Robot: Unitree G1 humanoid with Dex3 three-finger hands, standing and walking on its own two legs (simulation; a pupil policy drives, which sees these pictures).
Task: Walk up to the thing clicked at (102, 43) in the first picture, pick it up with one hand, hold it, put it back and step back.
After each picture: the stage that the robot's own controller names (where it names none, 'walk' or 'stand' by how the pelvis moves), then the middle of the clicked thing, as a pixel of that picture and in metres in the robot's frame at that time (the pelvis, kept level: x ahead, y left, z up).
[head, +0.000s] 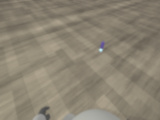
stand; (101, 46) +1.52 -0.30 -0.65
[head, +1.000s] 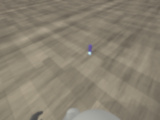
walk; (90, 49) +1.43 +0.06 -0.64
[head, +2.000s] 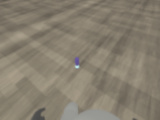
walk; (77, 63) +0.93 +0.24 -0.64
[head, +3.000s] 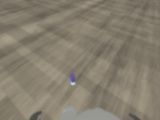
walk; (72, 79) +0.59 +0.20 -0.63
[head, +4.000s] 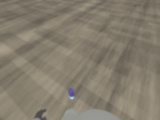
stand; (71, 93) +0.39 +0.21 -0.63
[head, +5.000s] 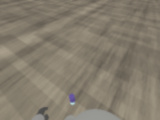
stand; (72, 99) +0.35 +0.18 -0.66
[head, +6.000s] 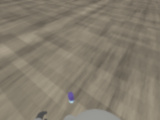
stand; (71, 97) +0.37 +0.19 -0.66
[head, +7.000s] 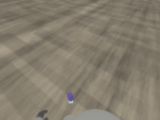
stand; (70, 98) +0.36 +0.20 -0.66
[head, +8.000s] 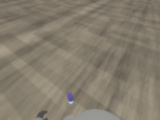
stand; (70, 98) +0.36 +0.19 -0.66
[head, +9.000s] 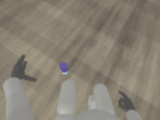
go down; (64, 69) +0.41 +0.21 -0.39
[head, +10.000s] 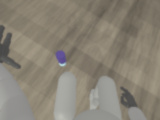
go down; (61, 59) +0.44 +0.23 -0.27
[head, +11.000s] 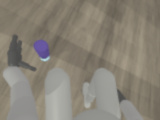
close in; (43, 52) +0.43 +0.27 -0.18
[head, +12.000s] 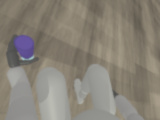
close; (26, 51) +0.42 +0.29 -0.16
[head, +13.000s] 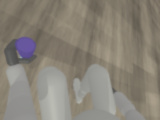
lift; (26, 51) +0.41 +0.29 -0.16
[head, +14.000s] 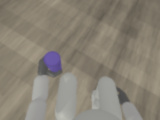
lift; (55, 65) +0.33 +0.23 -0.02
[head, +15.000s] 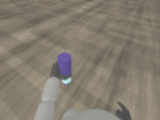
hold; (65, 70) +0.32 +0.16 +0.09
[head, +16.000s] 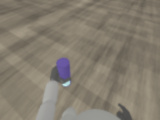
hold; (65, 74) +0.32 +0.16 +0.03
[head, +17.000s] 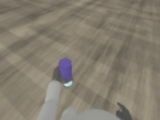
hold; (66, 74) +0.32 +0.15 +0.03
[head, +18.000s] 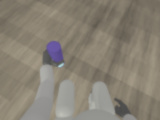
crouch; (57, 56) +0.43 +0.20 -0.04
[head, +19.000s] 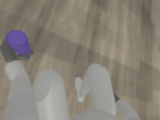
lower; (22, 48) +0.43 +0.29 -0.17
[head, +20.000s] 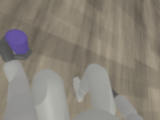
lower; (20, 47) +0.44 +0.29 -0.16
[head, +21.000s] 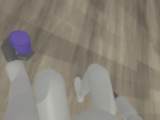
lower; (23, 48) +0.43 +0.29 -0.16
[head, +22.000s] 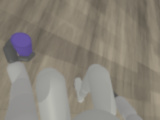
lower; (24, 49) +0.42 +0.29 -0.16
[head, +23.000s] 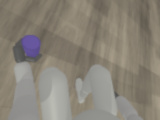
loosen; (32, 50) +0.41 +0.27 -0.16
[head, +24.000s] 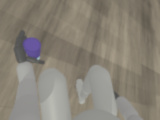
withdraw; (33, 52) +0.42 +0.27 -0.17
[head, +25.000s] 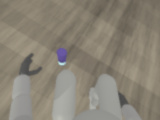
walk; (62, 58) +0.44 +0.23 -0.23
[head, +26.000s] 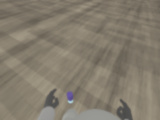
stand; (70, 97) +0.37 +0.17 -0.59
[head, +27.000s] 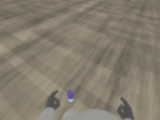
stand; (70, 96) +0.38 +0.18 -0.60
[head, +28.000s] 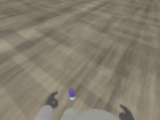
stand; (71, 94) +0.39 +0.18 -0.61
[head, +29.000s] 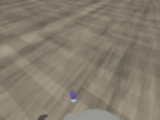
walk; (73, 96) +0.39 +0.18 -0.66
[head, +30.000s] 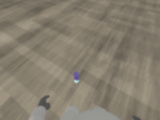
walk; (76, 77) +0.56 +0.15 -0.63
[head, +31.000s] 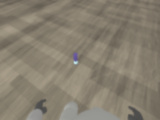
walk; (75, 58) +0.91 +0.22 -0.63
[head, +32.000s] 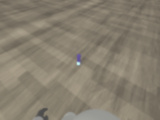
stand; (78, 60) +1.04 +0.18 -0.65
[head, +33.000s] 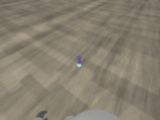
stand; (79, 61) +1.04 +0.17 -0.66
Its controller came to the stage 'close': yes
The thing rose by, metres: 0.69
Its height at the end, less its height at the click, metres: +0.00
